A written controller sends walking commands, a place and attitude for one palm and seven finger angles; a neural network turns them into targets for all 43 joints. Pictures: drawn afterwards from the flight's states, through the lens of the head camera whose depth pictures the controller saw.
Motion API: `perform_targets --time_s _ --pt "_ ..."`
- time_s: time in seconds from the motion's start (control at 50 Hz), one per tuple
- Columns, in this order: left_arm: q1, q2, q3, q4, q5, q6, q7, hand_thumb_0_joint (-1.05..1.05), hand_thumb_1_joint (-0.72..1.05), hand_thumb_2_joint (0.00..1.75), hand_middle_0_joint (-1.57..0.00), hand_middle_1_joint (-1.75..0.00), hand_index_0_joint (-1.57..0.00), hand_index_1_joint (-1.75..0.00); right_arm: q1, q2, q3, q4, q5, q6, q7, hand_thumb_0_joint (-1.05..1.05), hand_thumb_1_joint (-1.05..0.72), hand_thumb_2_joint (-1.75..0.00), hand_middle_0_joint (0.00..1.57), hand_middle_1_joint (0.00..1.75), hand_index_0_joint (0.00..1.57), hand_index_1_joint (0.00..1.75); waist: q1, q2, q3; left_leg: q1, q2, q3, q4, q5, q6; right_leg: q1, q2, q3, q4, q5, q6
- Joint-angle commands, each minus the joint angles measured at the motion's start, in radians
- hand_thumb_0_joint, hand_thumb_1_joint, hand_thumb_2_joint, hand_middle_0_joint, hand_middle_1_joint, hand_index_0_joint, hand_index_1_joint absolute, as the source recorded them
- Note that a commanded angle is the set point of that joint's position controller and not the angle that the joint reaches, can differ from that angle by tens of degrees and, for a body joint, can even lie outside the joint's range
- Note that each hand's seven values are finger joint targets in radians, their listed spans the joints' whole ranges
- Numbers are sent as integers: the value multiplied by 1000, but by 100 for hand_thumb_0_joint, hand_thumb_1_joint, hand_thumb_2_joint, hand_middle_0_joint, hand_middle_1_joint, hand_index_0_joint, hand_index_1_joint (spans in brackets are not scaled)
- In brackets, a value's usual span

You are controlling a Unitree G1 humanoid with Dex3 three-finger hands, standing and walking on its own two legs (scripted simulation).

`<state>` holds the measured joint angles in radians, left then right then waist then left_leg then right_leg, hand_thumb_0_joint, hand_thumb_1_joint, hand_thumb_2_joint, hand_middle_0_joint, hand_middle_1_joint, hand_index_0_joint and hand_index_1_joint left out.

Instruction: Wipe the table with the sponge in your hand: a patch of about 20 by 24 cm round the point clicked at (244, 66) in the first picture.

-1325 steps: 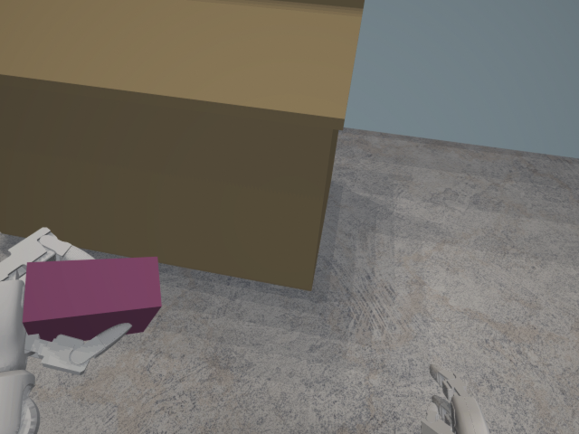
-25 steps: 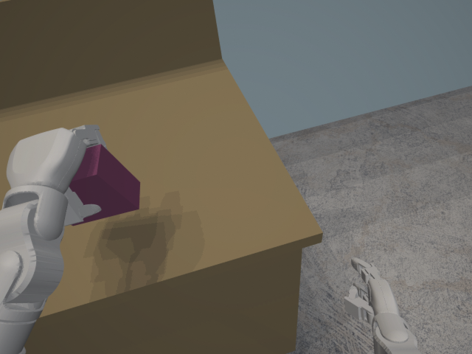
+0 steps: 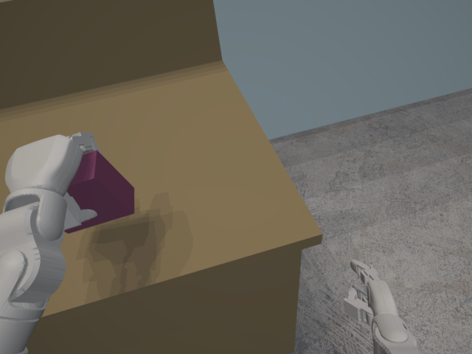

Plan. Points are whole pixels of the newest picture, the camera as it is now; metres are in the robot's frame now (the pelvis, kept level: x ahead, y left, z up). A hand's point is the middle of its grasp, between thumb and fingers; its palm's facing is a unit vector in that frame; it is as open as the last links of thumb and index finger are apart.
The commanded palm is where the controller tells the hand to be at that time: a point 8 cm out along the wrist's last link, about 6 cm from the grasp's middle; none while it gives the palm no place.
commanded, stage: move the sponge above the wiping area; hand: left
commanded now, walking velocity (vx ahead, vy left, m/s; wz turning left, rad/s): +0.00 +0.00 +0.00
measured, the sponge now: (88, 199) +0.27 +0.29 +0.16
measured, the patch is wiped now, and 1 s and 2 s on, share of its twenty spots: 0.00 0.00 0.00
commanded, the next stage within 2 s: none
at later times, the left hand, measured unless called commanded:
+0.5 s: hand (76, 191) +0.26 +0.29 +0.19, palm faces +0.13 -0.04 -0.99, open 9.4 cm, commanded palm +0.21 +0.29 +0.27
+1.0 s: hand (72, 188) +0.26 +0.28 +0.21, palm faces +0.20 -0.05 -0.98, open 9.4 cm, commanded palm +0.21 +0.29 +0.27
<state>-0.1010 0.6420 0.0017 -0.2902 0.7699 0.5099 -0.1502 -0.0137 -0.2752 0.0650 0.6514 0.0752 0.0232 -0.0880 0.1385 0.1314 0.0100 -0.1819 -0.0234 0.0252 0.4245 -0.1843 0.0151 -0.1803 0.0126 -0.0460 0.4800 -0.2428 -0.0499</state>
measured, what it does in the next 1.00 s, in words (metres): stands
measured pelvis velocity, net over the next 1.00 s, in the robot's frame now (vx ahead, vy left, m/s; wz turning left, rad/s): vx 0.00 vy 0.00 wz -0.01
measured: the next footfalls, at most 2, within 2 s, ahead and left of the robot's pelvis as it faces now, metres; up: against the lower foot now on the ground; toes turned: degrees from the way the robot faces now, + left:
none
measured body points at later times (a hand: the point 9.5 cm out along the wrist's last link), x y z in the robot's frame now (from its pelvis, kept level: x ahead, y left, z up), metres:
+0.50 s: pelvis +0.00 -0.01 +0.00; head -0.01 -0.07 +0.44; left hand +0.25 +0.29 +0.24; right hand +0.26 -0.21 -0.08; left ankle +0.03 +0.11 -0.74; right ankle +0.01 -0.09 -0.74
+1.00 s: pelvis +0.00 +0.00 +0.00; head -0.02 -0.06 +0.44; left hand +0.24 +0.28 +0.26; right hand +0.26 -0.19 -0.08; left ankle +0.03 +0.11 -0.74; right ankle +0.01 -0.09 -0.74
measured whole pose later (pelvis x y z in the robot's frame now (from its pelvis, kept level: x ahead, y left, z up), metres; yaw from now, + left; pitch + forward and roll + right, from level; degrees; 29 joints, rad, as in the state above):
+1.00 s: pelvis +0.00 +0.00 +0.00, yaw +0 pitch -4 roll +1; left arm -0.06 0.65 0.03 -0.30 0.76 0.48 -0.16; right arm -0.01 -0.27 0.06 0.65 0.07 0.02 -0.08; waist 0.13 0.14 0.00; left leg -0.19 -0.02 0.03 0.44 -0.19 0.01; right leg -0.19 0.02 -0.04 0.49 -0.24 -0.05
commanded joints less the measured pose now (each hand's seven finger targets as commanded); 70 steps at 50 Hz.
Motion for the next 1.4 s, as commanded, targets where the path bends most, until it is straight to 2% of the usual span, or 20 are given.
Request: perform_targets --time_s 0.0,0.18,0.24,0.28,0.42,0.46,0.48,0.6,0.68,0.74,0.88,0.92,0.98,1.06,1.08,1.12,1.18,1.26,1.28,1.38 --pt "-316 248 148 -126 47 -12 33 0 10 130 -120 -160 -120 -160 -231 -76 -26 -181 -6 -64 -12 0 -90 -90 20 30 20 30 -7 -64 -223 49 4 -72 -45 99 8 49 -32 110 -92 75 -17" --pt "-340 301 196 -121 77 -26 35 0 10 130 -120 -160 -120 -160 -266 -68 -24 -185 -5 -73 -3 0 -90 -90 20 30 20 30 16 -41 -267 55 -8 -77 -30 149 10 79 -24 162 -79 125 -35" --pt "-296 301 205 -70 65 -23 38 0 10 130 -120 -160 -120 -160 -211 -80 -34 -171 -11 -59 2 0 -90 -90 20 30 20 30 6 -97 -258 35 -3 -66 -23 159 8 86 -35 131 -75 157 -14" --pt "-290 308 218 -79 60 -16 36 0 10 130 -120 -160 -120 -160 -258 -76 -25 -182 -2 -61 5 0 -90 -90 20 30 20 30 15 -58 -232 28 -5 -73 -24 145 6 68 -25 165 -81 136 -30" --pt "-233 297 205 -127 52 -31 17 0 10 130 -120 -160 -120 -160 -217 -82 -39 -185 -4 -58 4 0 -90 -90 20 30 20 30 -4 -79 -262 35 -4 -63 1 165 14 80 -40 138 -61 184 -9" --pt "-257 301 198 -148 55 -39 14 0 10 130 -120 -160 -120 -160 -218 -77 -38 -188 -6 -58 0 0 -90 -90 20 30 20 30 -7 -77 -244 39 -8 -66 -4 151 16 63 -40 132 -69 162 -4" --pt "-293 297 192 -175 59 -39 15 0 10 130 -120 -160 -120 -160 -264 -66 -28 -200 2 -72 -4 0 -90 -90 20 30 20 30 -2 -22 -237 51 -11 -74 -5 134 16 42 -29 167 -78 123 -23" --pt "-316 300 200 -91 57 -57 41 0 10 130 -120 -160 -120 -160 -206 -80 -42 -160 -12 -81 -15 0 -90 -90 20 30 20 30 -6 -76 -209 39 0 -75 -18 98 11 37 -37 139 -92 72 -18" --pt "-359 274 174 -116 57 -50 42 0 10 130 -120 -160 -120 -160 -271 -63 -24 -179 3 -87 -13 0 -90 -90 20 30 20 30 5 -25 -207 50 -9 -87 -39 72 8 21 -25 161 -104 24 -29" --pt "-316 261 166 -94 50 -46 37 0 10 130 -120 -160 -120 -160 -221 -74 -35 -169 -7 -75 -8 0 -90 -90 20 30 20 30 -1 -86 -219 38 -3 -79 -38 90 7 49 -35 125 -97 73 -12" --pt "-222 306 237 -154 42 -20 29 0 10 130 -120 -160 -120 -160 -265 -70 -22 -193 -4 -62 2 0 -90 -90 20 30 20 30 18 -63 -220 24 -2 -78 -28 125 6 58 -24 160 -81 116 -28" --pt "-218 299 230 -154 35 -26 32 0 10 130 -120 -160 -120 -160 -223 -75 -31 -185 -6 -55 2 0 -90 -90 20 30 20 30 6 -100 -221 25 3 -74 -29 124 6 58 -29 122 -81 116 -10" --pt "-262 303 223 -156 34 -21 34 0 10 130 -120 -160 -120 -160 -262 -70 -21 -194 1 -64 -5 0 -90 -90 20 30 20 30 10 -45 -197 27 -1 -80 -31 81 5 28 -24 159 -97 53 -25" --pt "-302 273 178 -182 42 -41 34 0 10 130 -120 -160 -120 -160 -227 -71 -35 -187 -4 -69 -12 0 -90 -90 20 30 20 30 -2 -55 -225 56 -5 -80 -33 91 9 39 -32 121 -95 71 -10" --pt "-336 254 155 -209 46 -37 32 0 10 130 -120 -160 -120 -160 -280 -58 -19 -203 4 -85 -14 0 -90 -90 20 30 20 30 5 0 -229 65 -8 -88 -35 77 9 28 -25 158 -97 42 -30" --pt "-321 258 157 -149 49 -43 36 0 10 130 -120 -160 -120 -160 -219 -72 -34 -175 -5 -85 -17 0 -90 -90 20 30 20 30 -7 -66 -213 53 -4 -87 -39 77 6 35 -31 127 -102 47 -15" --pt "-380 259 153 -194 63 -46 39 0 10 130 -120 -160 -120 -160 -275 -58 -21 -192 2 -94 -17 0 -90 -90 20 30 20 30 7 -19 -222 67 -6 -96 -51 62 8 26 -20 157 -102 20 -34" --pt "-290 311 228 -175 51 -37 51 0 10 130 -120 -160 -120 -160 -225 -72 -35 -181 -11 -70 -6 0 -90 -90 20 30 20 30 21 -82 -248 44 -4 -83 -38 135 3 84 -32 132 -82 120 -21" --pt "-285 318 243 -159 45 -24 51 0 10 130 -120 -160 -120 -160 -265 -68 -23 -185 -4 -75 -3 0 -90 -90 20 30 20 30 27 -44 -225 34 -3 -90 -44 118 1 64 -18 163 -89 90 -37" --pt "-192 276 234 -185 17 -7 37 0 10 130 -120 -160 -120 -160 -262 -67 -23 -202 2 -57 6 0 -90 -90 20 30 20 30 21 -55 -222 31 0 -74 -29 137 2 57 -21 151 -84 129 -25"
